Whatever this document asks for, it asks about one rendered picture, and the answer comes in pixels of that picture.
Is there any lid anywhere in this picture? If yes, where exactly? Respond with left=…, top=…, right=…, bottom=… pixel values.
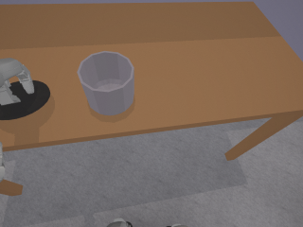
left=0, top=80, right=50, bottom=120

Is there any robot left shin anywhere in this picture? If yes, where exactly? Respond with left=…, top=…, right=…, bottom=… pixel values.
left=114, top=218, right=126, bottom=223

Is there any robot left hand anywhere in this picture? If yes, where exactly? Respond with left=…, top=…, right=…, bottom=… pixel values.
left=0, top=58, right=34, bottom=106

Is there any table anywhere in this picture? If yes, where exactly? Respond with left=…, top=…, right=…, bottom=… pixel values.
left=0, top=1, right=303, bottom=196

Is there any knob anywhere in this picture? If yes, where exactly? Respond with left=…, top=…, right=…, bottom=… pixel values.
left=9, top=83, right=27, bottom=98

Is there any pot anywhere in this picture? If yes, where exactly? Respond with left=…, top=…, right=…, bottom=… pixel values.
left=77, top=51, right=134, bottom=115

